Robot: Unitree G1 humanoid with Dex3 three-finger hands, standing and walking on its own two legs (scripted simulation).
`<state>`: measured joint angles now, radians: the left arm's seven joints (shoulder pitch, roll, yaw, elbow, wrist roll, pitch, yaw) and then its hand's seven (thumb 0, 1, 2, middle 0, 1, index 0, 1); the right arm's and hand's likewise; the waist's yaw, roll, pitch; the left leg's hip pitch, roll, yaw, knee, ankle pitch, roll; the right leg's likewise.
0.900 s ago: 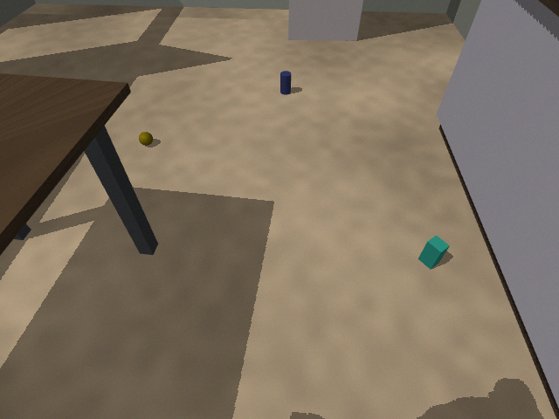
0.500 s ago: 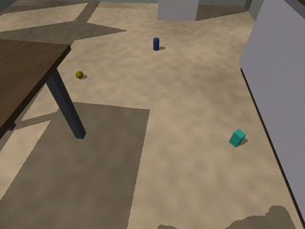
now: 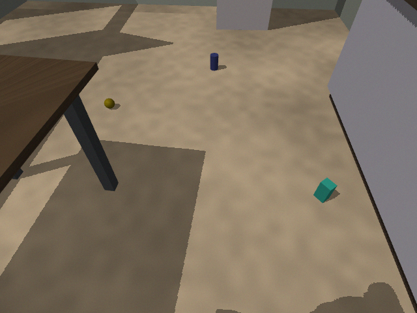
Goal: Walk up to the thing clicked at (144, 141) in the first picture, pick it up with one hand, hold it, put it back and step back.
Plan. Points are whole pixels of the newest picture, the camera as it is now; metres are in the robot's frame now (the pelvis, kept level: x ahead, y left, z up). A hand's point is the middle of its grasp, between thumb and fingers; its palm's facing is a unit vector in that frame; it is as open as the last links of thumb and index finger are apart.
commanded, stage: stand
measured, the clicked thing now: (109, 103) +1.65 +0.81 -0.75
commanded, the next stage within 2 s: walk up in 0.22 s
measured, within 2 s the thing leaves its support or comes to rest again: neither
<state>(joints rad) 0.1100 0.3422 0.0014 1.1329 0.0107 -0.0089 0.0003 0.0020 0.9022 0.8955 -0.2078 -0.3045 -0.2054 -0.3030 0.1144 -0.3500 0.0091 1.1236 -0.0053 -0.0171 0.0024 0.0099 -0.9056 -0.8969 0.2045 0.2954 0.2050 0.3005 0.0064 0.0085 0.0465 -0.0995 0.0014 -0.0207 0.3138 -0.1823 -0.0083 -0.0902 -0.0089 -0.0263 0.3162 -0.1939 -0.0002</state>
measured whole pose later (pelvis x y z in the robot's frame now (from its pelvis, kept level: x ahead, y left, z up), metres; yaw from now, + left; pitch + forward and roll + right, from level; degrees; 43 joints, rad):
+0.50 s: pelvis -0.02 -0.06 -0.01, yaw +18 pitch +0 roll +1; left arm 0.04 0.38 0.08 0.86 0.03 0.03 -0.02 0.00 0.90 0.90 -0.21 -0.30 -0.20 -0.30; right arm 0.25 -0.40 -0.07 0.93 -0.03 0.05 -0.01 0.01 -0.90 -0.90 0.21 0.30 0.21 0.30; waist -0.01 0.02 0.13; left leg -0.38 -0.06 -0.21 0.65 -0.34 -0.02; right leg -0.20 0.02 0.01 0.52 -0.31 -0.03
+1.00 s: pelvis +0.02 -0.06 -0.02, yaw +46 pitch -3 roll +1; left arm 0.23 0.41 0.06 0.73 0.01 0.04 -0.03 0.01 0.90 0.90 -0.21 -0.30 -0.20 -0.30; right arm 0.25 -0.39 -0.06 0.63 -0.03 0.04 0.03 0.01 -0.90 -0.90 0.20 0.30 0.21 0.30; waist 0.01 -0.05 0.14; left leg -0.30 -0.06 -0.07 0.59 -0.24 0.02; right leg -0.40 -0.07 -0.01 0.98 -0.54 0.01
